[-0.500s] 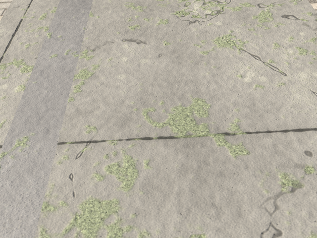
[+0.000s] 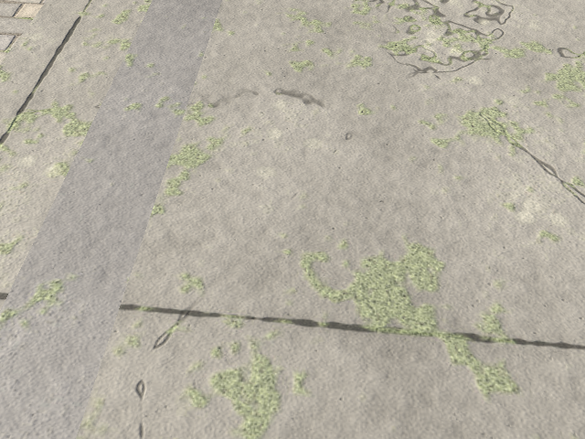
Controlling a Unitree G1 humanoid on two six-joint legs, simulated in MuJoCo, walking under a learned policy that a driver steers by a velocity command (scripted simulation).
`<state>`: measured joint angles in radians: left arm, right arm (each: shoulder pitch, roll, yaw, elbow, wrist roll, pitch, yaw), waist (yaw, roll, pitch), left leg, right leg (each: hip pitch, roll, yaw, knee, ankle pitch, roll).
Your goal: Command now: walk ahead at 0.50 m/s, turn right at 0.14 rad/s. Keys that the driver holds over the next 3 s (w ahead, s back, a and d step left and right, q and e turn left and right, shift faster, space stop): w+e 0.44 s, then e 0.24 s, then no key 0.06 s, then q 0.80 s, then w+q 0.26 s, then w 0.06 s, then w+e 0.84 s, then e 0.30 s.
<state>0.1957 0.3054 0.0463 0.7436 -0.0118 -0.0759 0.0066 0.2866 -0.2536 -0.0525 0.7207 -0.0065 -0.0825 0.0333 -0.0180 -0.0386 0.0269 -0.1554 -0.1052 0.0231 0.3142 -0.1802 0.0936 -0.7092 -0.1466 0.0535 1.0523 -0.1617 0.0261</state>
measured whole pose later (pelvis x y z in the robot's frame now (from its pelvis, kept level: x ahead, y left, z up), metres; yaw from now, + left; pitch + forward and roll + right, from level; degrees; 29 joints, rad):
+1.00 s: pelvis +0.46 -0.09 -0.01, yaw -23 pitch +1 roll -1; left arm 0.17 0.27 0.05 0.70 0.00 0.03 0.04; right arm 0.17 -0.24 -0.03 0.71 0.00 0.00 0.01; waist -0.03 0.00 0.06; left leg -0.38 -0.07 -0.09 0.48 -0.11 0.04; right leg -0.34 0.02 0.10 0.72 -0.44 0.07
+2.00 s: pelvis +0.56 -0.10 -0.01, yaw +7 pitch +2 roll +0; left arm 0.24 0.28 0.06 0.72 0.00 -0.11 -0.02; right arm 0.29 -0.29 -0.05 0.67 0.02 -0.02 -0.01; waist -0.01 0.05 -0.04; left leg -0.34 -0.07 -0.13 0.85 -0.47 0.04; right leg -0.28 0.05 0.03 0.51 -0.26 -0.04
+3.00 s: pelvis +1.00 -0.14 -0.01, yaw -25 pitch +2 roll +1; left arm 0.16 0.31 0.06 0.59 0.00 -0.02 -0.03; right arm 0.15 -0.33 -0.04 0.72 -0.01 -0.05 -0.02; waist 0.00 0.01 0.11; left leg -0.54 0.04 -0.07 1.21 -0.44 -0.06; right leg -0.42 0.11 0.03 0.49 -0.10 -0.10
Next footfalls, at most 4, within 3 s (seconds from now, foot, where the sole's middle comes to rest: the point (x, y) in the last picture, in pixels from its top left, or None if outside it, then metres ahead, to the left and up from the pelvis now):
0.28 right None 0.33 -0.16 -0.78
0.74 left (320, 385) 0.61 -0.06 -0.78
1.08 right None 0.45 -0.24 -0.78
1.46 left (289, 415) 0.54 0.02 -0.78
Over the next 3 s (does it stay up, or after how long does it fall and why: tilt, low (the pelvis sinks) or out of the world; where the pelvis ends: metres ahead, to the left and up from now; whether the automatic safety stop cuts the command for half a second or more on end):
stays up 1.00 -0.14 -0.01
